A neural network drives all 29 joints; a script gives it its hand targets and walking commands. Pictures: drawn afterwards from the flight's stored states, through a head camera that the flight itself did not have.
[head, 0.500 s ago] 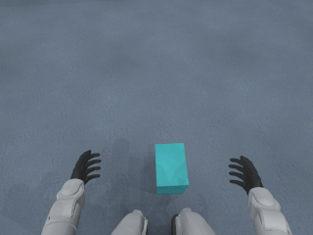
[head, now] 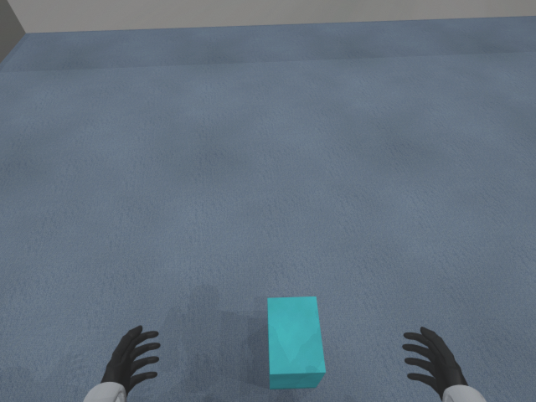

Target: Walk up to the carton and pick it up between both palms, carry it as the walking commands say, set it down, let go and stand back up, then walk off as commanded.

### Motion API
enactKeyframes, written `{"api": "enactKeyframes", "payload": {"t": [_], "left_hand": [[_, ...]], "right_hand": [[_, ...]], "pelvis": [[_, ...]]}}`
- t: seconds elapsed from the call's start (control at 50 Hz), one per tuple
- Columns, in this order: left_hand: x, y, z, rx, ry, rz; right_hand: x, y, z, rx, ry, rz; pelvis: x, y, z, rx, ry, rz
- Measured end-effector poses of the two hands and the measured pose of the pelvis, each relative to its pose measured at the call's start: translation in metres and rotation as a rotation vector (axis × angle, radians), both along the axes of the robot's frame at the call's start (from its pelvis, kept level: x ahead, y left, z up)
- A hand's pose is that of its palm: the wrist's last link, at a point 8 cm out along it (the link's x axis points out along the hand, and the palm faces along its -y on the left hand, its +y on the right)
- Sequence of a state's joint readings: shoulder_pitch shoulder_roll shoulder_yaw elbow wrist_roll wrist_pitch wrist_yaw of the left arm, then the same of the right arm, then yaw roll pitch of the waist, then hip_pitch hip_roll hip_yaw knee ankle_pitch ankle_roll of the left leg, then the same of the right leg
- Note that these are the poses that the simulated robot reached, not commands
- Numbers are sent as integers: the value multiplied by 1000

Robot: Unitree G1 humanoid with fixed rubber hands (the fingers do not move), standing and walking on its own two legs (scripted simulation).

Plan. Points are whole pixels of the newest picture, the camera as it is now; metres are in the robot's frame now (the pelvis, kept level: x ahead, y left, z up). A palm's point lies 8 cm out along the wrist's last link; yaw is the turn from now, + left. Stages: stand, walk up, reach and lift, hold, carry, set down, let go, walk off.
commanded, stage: let go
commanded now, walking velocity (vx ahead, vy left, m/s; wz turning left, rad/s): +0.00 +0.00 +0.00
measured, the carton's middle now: (292, 344) +0.36 -0.06 -0.65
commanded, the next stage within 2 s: stand in 0.10 s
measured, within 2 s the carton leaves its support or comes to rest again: neither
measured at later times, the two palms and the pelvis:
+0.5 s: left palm (85, 374) +0.16 +0.29 -0.07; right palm (472, 365) +0.18 -0.27 -0.04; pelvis +0.03 +0.00 +0.00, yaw +0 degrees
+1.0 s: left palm out of the picture +0.12 +0.29 -0.08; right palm out of the picture +0.14 -0.29 -0.04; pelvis +0.00 +0.00 +0.00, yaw +0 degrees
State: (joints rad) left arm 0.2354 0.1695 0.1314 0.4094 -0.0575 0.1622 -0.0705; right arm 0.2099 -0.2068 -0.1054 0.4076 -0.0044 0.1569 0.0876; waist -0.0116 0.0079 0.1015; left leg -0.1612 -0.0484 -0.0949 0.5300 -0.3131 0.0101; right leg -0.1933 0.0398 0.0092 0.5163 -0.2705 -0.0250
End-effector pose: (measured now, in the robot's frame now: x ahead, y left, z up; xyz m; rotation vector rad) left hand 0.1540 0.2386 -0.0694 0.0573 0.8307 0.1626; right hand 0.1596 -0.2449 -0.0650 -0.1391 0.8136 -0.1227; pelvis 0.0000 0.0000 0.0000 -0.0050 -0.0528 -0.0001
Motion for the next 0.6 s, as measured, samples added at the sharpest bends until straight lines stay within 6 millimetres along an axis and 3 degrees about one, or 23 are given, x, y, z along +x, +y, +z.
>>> {"api": "enactKeyframes", "payload": {"t": [0.12, 0.34, 0.48, 0.6], "left_hand": [[6, 6, -1, 20, -5, 10], [10, 51, -3, 147, -2, 58], [11, 53, -2, 147, -27, 60], [4, 54, -4, 150, -14, 68]], "right_hand": [[1, 2, -2, -12, 17, -15], [16, -30, 17, -138, -89, -40], [23, -30, 25, -151, -143, -46], [13, -31, 22, -159, -133, -53]], "pelvis": [[6, 3, 1, -3, 9, 0], [22, 4, 0, -6, 31, 0], [25, 5, 0, -6, 36, 0], [23, 4, 0, -6, 33, 0]]}}
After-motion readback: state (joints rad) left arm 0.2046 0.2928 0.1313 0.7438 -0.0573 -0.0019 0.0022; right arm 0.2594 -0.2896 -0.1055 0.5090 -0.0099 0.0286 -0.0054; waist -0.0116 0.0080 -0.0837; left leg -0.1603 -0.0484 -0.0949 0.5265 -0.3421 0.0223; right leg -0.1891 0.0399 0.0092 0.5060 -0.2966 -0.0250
